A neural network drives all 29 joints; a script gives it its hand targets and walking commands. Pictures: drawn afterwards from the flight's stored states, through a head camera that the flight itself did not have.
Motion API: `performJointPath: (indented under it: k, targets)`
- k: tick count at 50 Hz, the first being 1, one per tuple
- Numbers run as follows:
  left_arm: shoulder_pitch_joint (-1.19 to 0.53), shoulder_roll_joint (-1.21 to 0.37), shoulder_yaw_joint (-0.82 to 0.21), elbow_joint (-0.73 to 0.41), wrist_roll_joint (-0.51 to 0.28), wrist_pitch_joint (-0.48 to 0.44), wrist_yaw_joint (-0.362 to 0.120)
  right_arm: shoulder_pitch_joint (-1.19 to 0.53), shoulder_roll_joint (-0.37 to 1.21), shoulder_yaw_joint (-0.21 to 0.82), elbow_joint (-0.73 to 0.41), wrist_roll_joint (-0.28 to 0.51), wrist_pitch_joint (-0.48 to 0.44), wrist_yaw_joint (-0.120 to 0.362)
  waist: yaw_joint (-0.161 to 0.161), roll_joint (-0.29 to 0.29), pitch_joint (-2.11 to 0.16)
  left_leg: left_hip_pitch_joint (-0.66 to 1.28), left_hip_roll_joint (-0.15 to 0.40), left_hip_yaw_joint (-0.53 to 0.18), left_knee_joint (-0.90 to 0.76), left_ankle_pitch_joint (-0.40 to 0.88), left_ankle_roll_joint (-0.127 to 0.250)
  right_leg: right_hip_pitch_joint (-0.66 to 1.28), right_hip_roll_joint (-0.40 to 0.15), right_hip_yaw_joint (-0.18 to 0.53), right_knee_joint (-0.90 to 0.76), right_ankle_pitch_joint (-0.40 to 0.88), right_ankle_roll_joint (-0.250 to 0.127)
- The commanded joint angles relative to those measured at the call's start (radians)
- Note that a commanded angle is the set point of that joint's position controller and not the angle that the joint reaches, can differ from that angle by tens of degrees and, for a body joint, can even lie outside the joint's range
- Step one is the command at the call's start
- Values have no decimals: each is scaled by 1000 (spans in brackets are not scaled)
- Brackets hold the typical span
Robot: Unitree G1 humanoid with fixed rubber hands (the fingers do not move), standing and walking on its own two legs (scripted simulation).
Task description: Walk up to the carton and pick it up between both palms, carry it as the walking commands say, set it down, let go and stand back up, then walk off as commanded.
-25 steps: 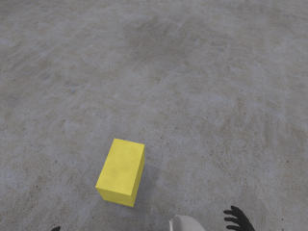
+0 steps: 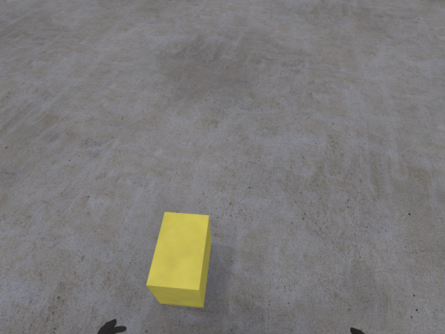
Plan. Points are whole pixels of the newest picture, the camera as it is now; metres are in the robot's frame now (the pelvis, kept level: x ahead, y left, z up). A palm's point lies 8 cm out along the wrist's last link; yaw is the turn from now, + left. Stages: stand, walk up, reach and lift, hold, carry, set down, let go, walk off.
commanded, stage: stand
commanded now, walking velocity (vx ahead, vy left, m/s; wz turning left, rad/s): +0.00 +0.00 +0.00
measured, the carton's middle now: (184, 260) +0.48 +0.17 -0.64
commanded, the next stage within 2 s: none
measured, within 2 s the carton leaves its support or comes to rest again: neither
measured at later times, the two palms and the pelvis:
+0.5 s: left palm out of the picture +0.04 +0.27 -0.13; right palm out of the picture +0.07 -0.20 -0.12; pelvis +0.02 +0.04 +0.01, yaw +0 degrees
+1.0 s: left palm out of the picture +0.01 +0.27 -0.14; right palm out of the picture +0.03 -0.17 -0.13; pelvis +0.02 +0.05 +0.01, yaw +1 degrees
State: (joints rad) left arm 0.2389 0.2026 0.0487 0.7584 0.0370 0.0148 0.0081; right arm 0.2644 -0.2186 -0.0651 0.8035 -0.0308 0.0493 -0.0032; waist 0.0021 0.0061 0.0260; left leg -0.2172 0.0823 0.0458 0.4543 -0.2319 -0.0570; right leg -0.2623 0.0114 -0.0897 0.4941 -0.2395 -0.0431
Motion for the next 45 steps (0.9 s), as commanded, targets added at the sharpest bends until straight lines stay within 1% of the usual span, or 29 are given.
performJointPath:
  k: [1,2,3,5,6,8,10,11,12,14,16,18,21,22,23,27,28,29,30,31,32,36,37,38,39,41,42,43,45]
  targets:
    - [74,31,9,-19,-18,-15,-10,38,-148,-20,-30,2,-48,-15,46,165,2,-52,165,-131,-152,-3,74,32,-70,84,-127,36,52]
    - [60,15,-1,-19,-13,-22,-18,-14,-96,-12,-25,15,-41,-11,45,228,21,-101,108,-110,-171,-107,47,70,-80,89,-109,52,43]
    - [20,68,7,-7,-1,-13,-18,-11,-43,5,-26,21,-43,-9,11,185,42,-123,86,-112,-190,-145,54,105,-79,101,-111,90,39]
    - [24,96,21,4,-1,-22,-14,-23,-45,14,-34,18,-37,-25,24,111,33,-79,103,-113,-180,-67,65,82,-88,86,-118,120,34]
    - [23,70,12,18,5,-21,-18,16,-86,4,-27,18,-53,-19,-1,52,-26,-23,75,-83,-137,35,57,105,-92,94,-123,152,45]
    - [48,20,-3,51,0,-32,-13,20,-77,2,-5,20,-57,-23,5,71,-51,29,72,-91,-131,97,58,108,-92,92,-133,144,49]
    - [36,95,15,52,-7,-40,7,5,-91,-2,-1,23,-62,-23,2,28,-16,-2,85,-86,-114,139,68,98,-100,88,-135,168,41]
    - [95,51,7,81,-2,-40,-3,12,-70,1,11,25,-60,-22,1,65,-16,-6,69,-84,-122,89,68,116,-97,95,-153,166,49]
    - [81,65,7,101,-7,-29,-2,7,-64,7,6,12,-70,-15,-2,-19,16,-23,69,-87,-108,84,78,116,-104,95,-135,191,53]
    - [111,62,12,115,-7,-24,7,29,-92,-11,45,10,-60,-23,18,36,15,2,58,-64,-120,98,76,115,-120,94,-158,176,54]
    - [65,61,12,132,-4,-24,12,23,-55,0,50,6,-60,-23,-16,-6,-24,23,54,-76,-110,121,82,122,-114,98,-154,216,51]
    - [75,44,5,144,0,-21,16,33,-40,2,74,10,-58,-30,-15,-26,-19,20,72,-83,-125,136,78,131,-110,73,-133,173,54]
    - [108,66,12,179,-8,-29,24,11,-56,-4,99,8,-60,-27,5,-6,-26,52,56,-69,-103,214,82,157,-126,92,-142,233,55]
    - [160,38,2,191,-14,-27,22,8,-49,0,93,10,-66,-34,35,6,-13,22,49,-66,-107,222,83,160,-130,84,-143,225,53]
    - [112,72,15,195,-2,-23,21,33,-63,-2,115,36,-67,-37,2,-24,-6,42,48,-62,-103,206,82,155,-131,93,-142,242,48]
    - [132,45,4,228,-11,-15,25,31,-49,0,153,12,-55,-29,13,59,33,27,52,-72,-154,116,86,112,-114,77,-152,154,65]
    - [126,-2,-12,241,-16,-17,19,38,-29,6,155,22,-56,-29,3,2,59,31,41,-86,-162,123,92,107,-126,83,-163,152,63]
    - [93,40,-3,238,-10,-15,25,66,-24,9,165,14,-59,-30,-11,39,28,-14,39,-66,-154,127,82,160,-123,86,-162,175,60]
    - [117,52,4,243,-9,-18,21,41,-48,2,165,4,-60,-27,20,10,29,21,50,-69,-137,139,83,138,-120,84,-163,188,54]
    - [72,40,2,249,-10,-15,30,18,-37,5,151,18,-68,-22,-11,8,3,23,46,-67,-133,149,86,148,-130,75,-167,220,55]
    - [52,39,0,244,-11,-17,26,19,-63,-1,156,20,-73,-26,-3,-48,-22,43,47,-68,-140,210,90,170,-130,73,-159,220,64]
    - [95,10,-11,275,-16,-12,34,50,-44,6,191,29,-70,-37,2,42,8,50,32,-74,-138,209,88,159,-123,64,-159,198,66]
    - [78,48,2,280,-13,-14,40,48,-3,23,195,9,-64,-40,-8,-24,20,45,51,-84,-142,188,97,150,-121,71,-155,202,73]
    - [100,25,-8,299,-15,-7,43,79,-13,17,208,13,-60,-34,-18,-13,50,10,45,-72,-148,162,94,155,-125,71,-169,211,75]
    - [103,37,0,295,-18,-2,36,43,1,26,206,18,-51,-42,18,34,52,4,26,-69,-151,120,96,135,-131,64,-176,175,70]
    - [83,7,-8,308,-11,-5,31,45,-18,26,210,20,-61,-44,-8,53,-14,42,37,-65,-149,169,94,156,-122,70,-157,175,63]
    - [82,43,-6,303,-10,-6,33,49,-5,28,224,22,-58,-42,2,-21,54,-8,44,-88,-151,191,101,149,-129,62,-153,182,73]
    - [89,9,-15,313,-10,-8,35,48,1,35,227,23,-61,-34,17,-7,30,17,30,-52,-138,217,87,153,-123,66,-156,209,69]
    - [144,7,-24,348,-15,-8,34,92,-25,25,238,26,-65,-38,-8,-12,17,66,24,-61,-132,250,92,138,-124,56,-153,219,68]
